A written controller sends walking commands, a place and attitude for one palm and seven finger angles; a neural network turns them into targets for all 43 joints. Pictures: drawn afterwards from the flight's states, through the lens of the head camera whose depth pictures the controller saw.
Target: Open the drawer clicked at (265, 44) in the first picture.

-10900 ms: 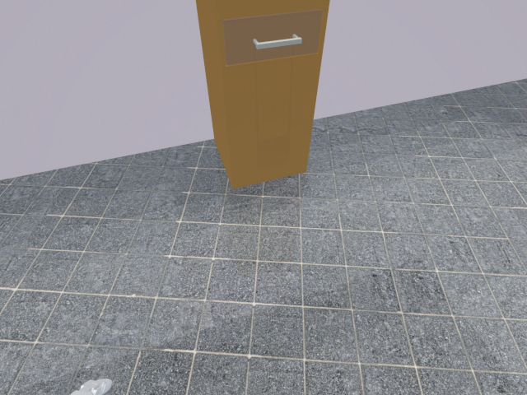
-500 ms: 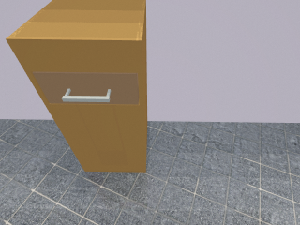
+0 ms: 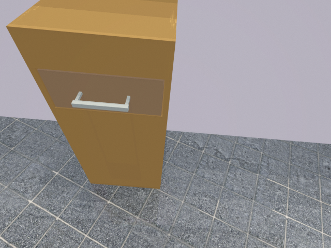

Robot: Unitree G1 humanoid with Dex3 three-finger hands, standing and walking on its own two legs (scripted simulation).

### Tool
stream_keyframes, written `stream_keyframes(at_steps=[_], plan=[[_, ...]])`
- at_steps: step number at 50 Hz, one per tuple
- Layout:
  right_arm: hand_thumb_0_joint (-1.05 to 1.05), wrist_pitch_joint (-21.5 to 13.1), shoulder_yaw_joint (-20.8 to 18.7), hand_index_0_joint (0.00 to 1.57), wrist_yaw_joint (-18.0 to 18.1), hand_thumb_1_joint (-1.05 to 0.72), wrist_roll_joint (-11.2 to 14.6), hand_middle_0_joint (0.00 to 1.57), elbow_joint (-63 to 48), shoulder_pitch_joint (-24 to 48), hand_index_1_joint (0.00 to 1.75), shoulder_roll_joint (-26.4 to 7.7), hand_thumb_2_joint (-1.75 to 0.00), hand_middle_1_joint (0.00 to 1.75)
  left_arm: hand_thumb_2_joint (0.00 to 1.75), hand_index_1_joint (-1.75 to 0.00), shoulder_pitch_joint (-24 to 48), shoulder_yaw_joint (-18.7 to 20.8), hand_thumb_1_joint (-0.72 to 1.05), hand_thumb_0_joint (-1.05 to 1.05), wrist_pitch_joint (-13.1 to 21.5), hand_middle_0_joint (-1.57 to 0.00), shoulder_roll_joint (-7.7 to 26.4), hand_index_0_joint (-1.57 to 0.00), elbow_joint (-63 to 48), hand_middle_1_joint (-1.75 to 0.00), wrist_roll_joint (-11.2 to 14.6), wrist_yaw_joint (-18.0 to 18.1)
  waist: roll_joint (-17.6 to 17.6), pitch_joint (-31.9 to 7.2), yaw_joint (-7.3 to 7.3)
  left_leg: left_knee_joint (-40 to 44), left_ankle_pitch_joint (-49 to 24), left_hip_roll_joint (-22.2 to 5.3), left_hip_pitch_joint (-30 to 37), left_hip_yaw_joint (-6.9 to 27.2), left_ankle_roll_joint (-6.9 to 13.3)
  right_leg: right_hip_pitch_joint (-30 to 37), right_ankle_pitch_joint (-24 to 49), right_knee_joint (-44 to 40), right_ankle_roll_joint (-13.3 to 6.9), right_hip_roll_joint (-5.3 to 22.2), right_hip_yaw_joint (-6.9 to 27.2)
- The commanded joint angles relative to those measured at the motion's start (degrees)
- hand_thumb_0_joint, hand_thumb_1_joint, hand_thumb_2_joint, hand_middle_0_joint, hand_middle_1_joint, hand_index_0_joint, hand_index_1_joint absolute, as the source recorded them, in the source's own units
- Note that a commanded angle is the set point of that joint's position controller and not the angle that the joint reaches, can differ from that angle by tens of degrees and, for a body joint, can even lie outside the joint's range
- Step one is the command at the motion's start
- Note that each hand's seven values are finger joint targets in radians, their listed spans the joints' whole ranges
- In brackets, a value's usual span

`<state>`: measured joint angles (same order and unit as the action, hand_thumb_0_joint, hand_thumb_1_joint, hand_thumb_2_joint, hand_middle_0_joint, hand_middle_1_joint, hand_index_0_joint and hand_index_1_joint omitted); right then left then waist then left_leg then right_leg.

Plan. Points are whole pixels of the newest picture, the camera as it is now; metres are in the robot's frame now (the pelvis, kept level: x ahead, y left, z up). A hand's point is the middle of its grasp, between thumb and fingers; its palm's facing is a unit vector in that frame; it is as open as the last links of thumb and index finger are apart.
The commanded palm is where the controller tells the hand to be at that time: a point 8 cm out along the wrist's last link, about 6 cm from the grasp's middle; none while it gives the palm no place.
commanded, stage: come to a stop and stand still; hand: left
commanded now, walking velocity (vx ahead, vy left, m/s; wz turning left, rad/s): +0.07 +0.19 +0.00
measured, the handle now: (102, 101) +0.53 +0.26 +0.01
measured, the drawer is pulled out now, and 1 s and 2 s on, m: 0.00 0.00 0.00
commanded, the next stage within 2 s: look again from close up in 1.20 s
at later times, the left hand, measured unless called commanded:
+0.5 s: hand out of the picture +0.11 +0.17 -0.16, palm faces +0.05 -0.97 -0.23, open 7.3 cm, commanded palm none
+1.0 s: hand out of the picture -0.04 +0.18 -0.16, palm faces +0.07 -0.98 -0.19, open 7.4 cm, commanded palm none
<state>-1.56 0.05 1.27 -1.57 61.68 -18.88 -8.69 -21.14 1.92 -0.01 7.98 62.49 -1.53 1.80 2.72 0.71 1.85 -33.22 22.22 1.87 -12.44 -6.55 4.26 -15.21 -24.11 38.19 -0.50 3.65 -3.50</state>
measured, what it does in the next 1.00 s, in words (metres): steps on the spot: right foot, then left foot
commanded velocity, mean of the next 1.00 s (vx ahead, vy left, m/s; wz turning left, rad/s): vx -0.04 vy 0.01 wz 0.00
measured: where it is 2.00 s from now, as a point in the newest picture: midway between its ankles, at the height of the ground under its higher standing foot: outside the picture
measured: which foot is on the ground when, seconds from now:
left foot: down 0.00-0.36, up 0.38-0.64, down 0.66-1.00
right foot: up 0.00-0.32, down 0.34-1.00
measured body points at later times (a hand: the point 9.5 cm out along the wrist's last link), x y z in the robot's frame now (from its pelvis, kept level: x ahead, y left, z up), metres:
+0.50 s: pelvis +0.03 -0.01 +0.01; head +0.06 -0.02 +0.45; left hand +0.11 +0.22 -0.14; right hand +0.06 -0.23 -0.16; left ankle -0.02 +0.11 -0.68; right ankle +0.07 -0.10 -0.73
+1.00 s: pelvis -0.01 +0.01 +0.01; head +0.00 +0.00 +0.46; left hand -0.04 +0.23 -0.14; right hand +0.02 -0.22 -0.15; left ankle +0.01 +0.13 -0.73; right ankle +0.02 -0.10 -0.73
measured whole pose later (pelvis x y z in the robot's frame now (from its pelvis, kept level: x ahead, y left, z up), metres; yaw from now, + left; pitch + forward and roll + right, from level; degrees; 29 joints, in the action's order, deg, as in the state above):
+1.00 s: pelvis -0.01 +0.01 +0.01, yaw +1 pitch -1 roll +1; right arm 0.0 -0.3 1.5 -1.0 60.8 -15.5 -9.5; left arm -19.8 -0.2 -0.3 8.1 62.0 -0.8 1.1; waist -0.4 0.9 1.1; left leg -27.2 12.4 -0.9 -13.9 -2.5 -0.5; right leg -15.2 -13.8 29.7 -0.5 0.8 -0.8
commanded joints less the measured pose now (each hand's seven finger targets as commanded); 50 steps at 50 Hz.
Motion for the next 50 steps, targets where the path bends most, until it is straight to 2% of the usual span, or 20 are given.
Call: stream_keyframes(at_steps=[1, 5, 14, 16, 17, 18, 19, 20, 23, 27, 31, 32, 33, 34, 35, 36, 40, 43, 46, 50], plan=[[0.00, -0.63, -0.60, 0.20, 1.20, -0.90, 0.29, 0.20, 0.56, -12.46, 0.30, -6.01, -0.90, 0.30, 0.90, -0.30, 6.07, 0.73, 0.90, 0.00, 0.64, -0.20, 4.84, -0.20, -6.35, -0.30, -0.03, 0.56, -15.59, 2.97, -4.91, 11.88, -53.78, -19.00, 15.07, 18.79, 10.41, -21.89, -10.61, 22.96, -1.05, 0.53, 0.38], [0.00, -1.21, -0.76, 0.20, 1.68, -0.90, -0.04, 0.20, -2.26, -6.72, 0.30, -5.92, -0.90, 0.30, 0.90, -0.30, 6.71, 0.34, 0.90, 0.00, 0.19, -0.20, 2.31, -0.20, -5.81, -0.30, 0.24, -0.09, -4.37, 3.04, -2.35, 12.65, -58.85, -16.42, 10.90, 13.51, 8.92, -18.00, -3.20, 20.84, -0.09, 1.38, 0.30], [0.00, -0.37, -2.35, 0.20, 1.85, -0.90, 0.52, 0.20, -2.00, -3.92, 0.30, -7.50, -0.90, 0.30, 0.90, -0.30, 5.69, 0.64, 0.90, 0.00, 0.14, -0.20, 4.97, -0.20, -7.09, -0.30, 0.38, 0.78, -7.00, -1.56, -0.42, 6.20, -65.56, -13.94, 12.71, 9.31, 2.27, -3.30, 11.21, -4.56, -0.75, -2.01, -0.80], [0.00, -0.18, -2.58, 0.20, 1.55, -0.90, 1.13, 0.20, -2.71, -3.73, 0.30, -6.49, -0.90, 0.30, 0.90, -0.30, 1.35, 1.20, 0.90, 0.00, 1.03, -0.20, 7.57, -0.20, -6.25, -0.30, 0.18, 1.06, -1.82, -4.40, 1.08, -1.21, -51.06, -9.84, 5.85, 7.77, -0.96, 7.50, 34.90, -9.24, -2.66, 1.65, 4.33], [0.00, 0.01, -2.89, 0.20, 1.39, -0.90, 1.34, 0.20, -3.11, -4.59, 0.30, -5.23, -0.90, 0.30, 0.90, -0.30, -0.88, 1.81, 0.90, 0.00, 1.44, -0.20, 10.26, -0.20, -5.63, -0.30, 0.02, 1.32, 4.09, -7.29, 1.07, -8.63, -28.54, -4.84, -2.95, 5.47, -2.70, 14.87, 56.60, -6.14, -7.67, 10.85, 14.61], [0.00, 0.42, -2.69, 0.20, 1.25, -0.90, 1.60, 0.20, -3.62, -4.24, 0.30, -3.49, -0.90, 0.30, 0.90, -0.30, -2.02, 1.72, 0.90, 0.00, 1.57, -0.20, 11.98, -0.20, -5.23, -0.30, 0.38, 1.23, 7.62, -8.25, 1.00, -16.47, 6.92, -0.03, -8.14, 4.52, -4.28, 17.03, 70.49, -8.91, -14.72, 19.69, 19.26], [0.00, 1.01, -2.47, 0.20, 1.41, -0.90, 1.56, 0.20, -4.27, -1.49, 0.30, -2.10, -0.90, 0.30, 0.90, -0.30, -1.03, 1.47, 0.90, 0.00, 1.56, -0.20, 11.58, -0.20, -5.63, -0.30, 0.30, 1.38, 8.70, -7.20, 1.54, -21.12, 15.57, -1.42, -9.28, 8.12, -4.14, 13.69, 68.31, -11.00, -17.67, 21.32, 20.52], [0.00, 1.78, -2.50, 0.20, 1.39, -0.90, 1.34, 0.20, -4.28, -0.19, 0.30, -1.85, -0.90, 0.30, 0.90, -0.30, 1.97, 1.30, 0.90, 0.00, 1.27, -0.20, 9.86, -0.20, -6.45, -0.30, 0.09, 1.68, 7.98, -5.23, 0.45, -23.04, 14.70, -2.17, -9.37, 8.78, -4.38, 9.98, 61.30, -12.71, -17.19, 19.08, 18.75], [0.00, 2.87, -2.46, 0.20, 0.26, -0.90, 1.26, 0.20, -3.33, -0.46, 0.30, -0.91, -0.90, 0.30, 0.90, -0.30, 7.77, 1.28, 0.90, 0.00, 0.70, -0.20, 9.86, -0.20, -9.21, -0.30, -0.05, 1.16, 5.77, -1.88, -1.88, -20.60, 7.69, -2.58, -7.03, 6.30, -5.30, 0.21, 40.81, -17.04, -12.53, 13.48, 11.71], [0.00, 2.82, -2.44, 0.20, -0.47, -0.90, 0.87, 0.20, -4.18, 0.17, 0.30, -1.39, -0.90, 0.30, 0.90, -0.30, 6.91, 2.52, 0.90, 0.00, 0.06, -0.20, 12.42, -0.20, -9.78, -0.30, -0.36, 0.67, 4.63, -1.39, -1.15, -12.73, 2.66, -2.10, -5.24, 3.54, -5.73, -3.01, 22.99, -19.15, -10.81, 11.89, 13.03], [0.00, 1.81, -2.15, 0.20, -0.35, -0.90, 0.96, 0.20, -3.00, -4.59, 0.30, -1.66, -0.90, 0.30, 0.90, -0.30, 7.88, 2.50, 0.90, 0.00, -0.71, -0.20, 11.60, -0.20, -10.02, -0.30, 0.23, 0.29, 2.22, -2.16, -3.44, 6.15, -7.05, -1.45, 6.42, 2.39, -5.24, -8.88, 6.77, -15.29, -5.83, 7.25, 10.35], [0.00, 1.46, -2.37, 0.20, -0.15, -0.90, 0.86, 0.20, -3.07, -5.17, 0.30, -3.48, -0.90, 0.30, 0.90, -0.30, 8.01, 1.94, 0.90, 0.00, -1.09, -0.20, 9.81, -0.20, -10.41, -0.30, 0.53, 0.12, -3.98, -1.29, -3.54, 10.48, -6.44, -4.43, 6.93, 5.80, -4.23, -10.49, 2.29, -11.71, -3.72, 4.23, 8.03], [0.00, 1.12, -2.81, 0.20, 0.05, -0.90, 0.25, 0.20, -4.28, -3.29, 0.30, -6.65, -0.90, 0.30, 0.90, -0.30, 7.13, 1.38, 0.90, 0.00, -1.50, -0.20, 6.96, -0.20, -10.90, -0.30, 0.96, -0.19, -14.46, 0.68, -2.58, 17.01, -3.39, -13.34, 1.41, 17.99, -0.77, -11.63, -1.33, -6.38, -1.04, -0.57, 4.06], [0.00, 1.17, -2.85, 0.20, 0.34, -0.90, -0.05, 0.20, -6.20, -0.03, 0.30, -8.85, -0.90, 0.30, 0.90, -0.30, 7.47, 1.07, 0.90, 0.00, -1.42, -0.20, 6.02, -0.20, -11.23, -0.30, 0.88, -0.27, -17.61, 3.55, -1.82, 21.79, -1.32, -18.97, -7.41, 23.36, 3.19, -8.02, -1.41, -1.97, -0.08, -1.96, 0.77], [0.00, 1.10, -2.59, 0.20, 0.34, -0.90, -0.19, 0.20, -7.46, 3.96, 0.30, -8.40, -0.90, 0.30, 0.90, -0.30, 6.95, 0.96, 0.90, 0.00, -1.45, -0.20, 6.15, -0.20, -10.71, -0.30, 0.46, -0.46, -13.14, 5.18, -0.38, 23.36, 2.47, -19.38, -14.53, 22.42, 4.54, -3.26, 0.07, 1.61, -0.33, -1.13, 1.91], [0.00, 0.67, -2.21, 0.20, 0.51, -0.90, -0.05, 0.20, -7.29, 6.30, 0.30, -7.59, -0.90, 0.30, 0.90, -0.30, 5.90, 0.69, 0.90, 0.00, -1.62, -0.20, 5.51, -0.20, -9.15, -0.30, 0.05, -0.55, -16.11, 4.50, 0.41, 23.73, 2.04, -16.39, -14.71, 19.37, 3.63, -1.18, 1.41, 3.43, -0.46, -0.95, 2.59], [0.00, 0.68, -1.82, 0.20, 0.78, -0.90, 0.27, 0.20, -6.57, 5.65, 0.30, -7.38, -0.90, 0.30, 0.90, -0.30, 0.96, -0.06, 0.90, 0.00, -0.78, -0.20, 4.44, -0.20, -5.88, -0.30, 0.27, -0.97, -8.66, 2.99, 1.10, 17.61, -3.15, -12.39, -10.51, 13.55, 1.78, 1.66, 7.65, -4.17, 0.12, -1.26, 2.55], [0.00, 0.53, -1.48, 0.20, 0.49, -0.90, 0.92, 0.20, -5.21, 2.42, 0.30, -5.46, -0.90, 0.30, 0.90, -0.30, 0.04, -0.52, 0.90, 0.00, 0.71, -0.20, 7.02, -0.20, -4.55, -0.30, 0.53, -0.54, -1.26, 1.37, -0.78, 10.57, -6.53, -6.45, -5.23, 9.28, -2.07, 1.63, 12.60, -16.18, -1.47, 3.47, 10.75], [0.00, 0.89, -1.29, 0.20, 0.29, -0.90, 0.97, 0.20, -3.23, 0.13, 0.30, -5.24, -0.90, 0.30, 0.90, -0.30, 1.74, -0.81, 0.90, 0.00, 1.11, -0.20, 7.44, -0.20, -3.92, -0.30, 0.74, -0.42, 4.19, -0.53, -2.40, 8.83, -8.28, -5.99, 0.66, 7.60, -3.12, -1.89, 10.18, -17.46, -1.87, 3.54, 10.66], [0.00, 1.01, -0.98, 0.20, 0.06, -0.90, 0.82, 0.20, -1.57, -0.47, 0.30, -4.92, -0.90, 0.30, 0.90, -0.30, 1.64, -1.00, 0.90, 0.00, 0.72, -0.20, 6.73, -0.20, -3.28, -0.30, 0.75, -0.30, 0.66, 3.44, -2.35, 11.43, -5.28, -6.37, -0.44, 8.26, -3.05, -4.89, 0.70, -19.50, -1.56, 2.21, 9.85]])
